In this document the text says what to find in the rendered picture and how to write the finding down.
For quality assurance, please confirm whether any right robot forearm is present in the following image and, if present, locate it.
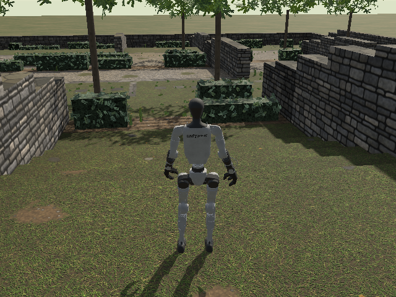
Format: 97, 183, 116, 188
222, 149, 235, 174

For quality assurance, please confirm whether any right robot upper arm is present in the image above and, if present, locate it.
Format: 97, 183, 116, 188
210, 124, 228, 159

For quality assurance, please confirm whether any robot left hand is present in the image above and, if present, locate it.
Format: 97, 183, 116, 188
164, 168, 178, 179

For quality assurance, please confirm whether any robot right hand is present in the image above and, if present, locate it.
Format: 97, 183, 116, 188
223, 171, 238, 186

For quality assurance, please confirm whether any left robot shin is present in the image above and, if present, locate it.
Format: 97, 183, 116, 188
178, 203, 187, 245

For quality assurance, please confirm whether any robot head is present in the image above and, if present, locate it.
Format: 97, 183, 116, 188
186, 98, 207, 128

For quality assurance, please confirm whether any left robot upper arm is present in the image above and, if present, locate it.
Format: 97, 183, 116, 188
168, 125, 184, 159

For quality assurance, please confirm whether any left robot forearm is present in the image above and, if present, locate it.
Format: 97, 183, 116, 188
165, 149, 175, 170

